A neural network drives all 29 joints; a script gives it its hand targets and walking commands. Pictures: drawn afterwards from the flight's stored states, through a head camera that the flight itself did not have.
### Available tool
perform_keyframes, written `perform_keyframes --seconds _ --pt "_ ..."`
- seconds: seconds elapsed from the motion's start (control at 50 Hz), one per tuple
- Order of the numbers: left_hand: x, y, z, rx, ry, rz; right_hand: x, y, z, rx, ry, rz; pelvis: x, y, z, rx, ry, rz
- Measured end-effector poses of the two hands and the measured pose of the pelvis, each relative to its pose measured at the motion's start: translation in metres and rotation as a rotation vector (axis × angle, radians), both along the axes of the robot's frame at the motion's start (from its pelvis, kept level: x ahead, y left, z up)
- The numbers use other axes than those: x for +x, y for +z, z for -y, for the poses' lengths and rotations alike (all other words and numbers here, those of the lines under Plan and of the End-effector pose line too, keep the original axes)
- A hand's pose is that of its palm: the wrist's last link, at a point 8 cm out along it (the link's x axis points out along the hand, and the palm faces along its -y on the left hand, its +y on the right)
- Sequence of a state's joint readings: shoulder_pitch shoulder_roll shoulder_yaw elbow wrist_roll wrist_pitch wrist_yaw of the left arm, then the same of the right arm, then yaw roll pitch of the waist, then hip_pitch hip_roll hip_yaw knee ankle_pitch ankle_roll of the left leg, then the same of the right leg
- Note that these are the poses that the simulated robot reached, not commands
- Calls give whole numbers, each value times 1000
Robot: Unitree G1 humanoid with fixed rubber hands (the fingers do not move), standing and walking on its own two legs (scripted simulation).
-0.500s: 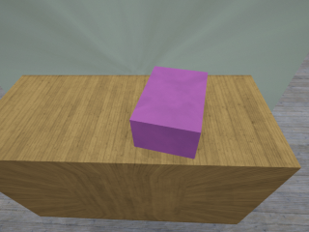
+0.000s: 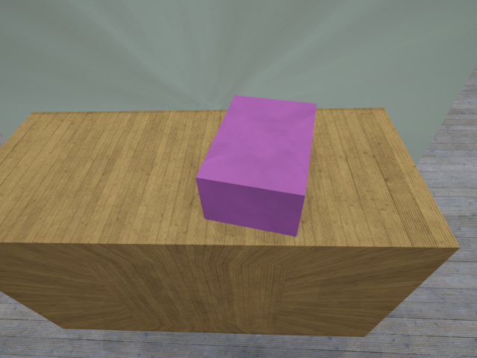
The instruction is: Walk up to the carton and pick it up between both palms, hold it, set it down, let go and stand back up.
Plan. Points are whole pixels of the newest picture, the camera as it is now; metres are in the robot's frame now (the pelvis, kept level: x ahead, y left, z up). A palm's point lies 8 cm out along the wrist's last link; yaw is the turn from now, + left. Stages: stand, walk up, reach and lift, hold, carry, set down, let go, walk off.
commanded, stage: stand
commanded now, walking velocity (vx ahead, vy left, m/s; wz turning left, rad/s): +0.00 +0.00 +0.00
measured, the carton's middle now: (262, 159) +0.54 -0.02 +0.00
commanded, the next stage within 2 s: none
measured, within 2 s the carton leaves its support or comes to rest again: neither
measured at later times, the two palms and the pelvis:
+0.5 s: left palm out of the picture +0.07 +0.25 -0.12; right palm out of the picture +0.05 -0.25 -0.12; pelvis +0.02 +0.00 +0.00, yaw -1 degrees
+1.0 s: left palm out of the picture +0.07 +0.25 -0.12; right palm out of the picture +0.05 -0.25 -0.12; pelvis +0.03 +0.00 +0.01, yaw -1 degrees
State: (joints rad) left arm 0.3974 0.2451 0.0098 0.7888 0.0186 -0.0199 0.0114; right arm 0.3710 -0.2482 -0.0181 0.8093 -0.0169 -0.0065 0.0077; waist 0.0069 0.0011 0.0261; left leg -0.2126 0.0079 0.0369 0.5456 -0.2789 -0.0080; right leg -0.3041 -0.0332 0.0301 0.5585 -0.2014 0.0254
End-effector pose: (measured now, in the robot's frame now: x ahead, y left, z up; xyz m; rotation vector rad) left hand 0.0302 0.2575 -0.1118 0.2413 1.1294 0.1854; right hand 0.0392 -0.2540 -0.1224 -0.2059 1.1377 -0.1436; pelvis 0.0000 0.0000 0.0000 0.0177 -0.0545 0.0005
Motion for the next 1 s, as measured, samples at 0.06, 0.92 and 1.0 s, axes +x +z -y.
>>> perform_keyframes --seconds 0.06,0.92,1.0 --pt "2 -1 1 -1 -1 -7 -3 -1 1 -2 -4 -16 2 0 1 0 -2 -4" --pt "38 -7 5 -19 -11 -50 14 0 -6 -5 -50 -60 27 5 -2 -8 -19 -7" --pt "35 -8 5 -21 -8 -63 11 -1 -7 -4 -55 -71 27 5 -2 -8 -21 -6"
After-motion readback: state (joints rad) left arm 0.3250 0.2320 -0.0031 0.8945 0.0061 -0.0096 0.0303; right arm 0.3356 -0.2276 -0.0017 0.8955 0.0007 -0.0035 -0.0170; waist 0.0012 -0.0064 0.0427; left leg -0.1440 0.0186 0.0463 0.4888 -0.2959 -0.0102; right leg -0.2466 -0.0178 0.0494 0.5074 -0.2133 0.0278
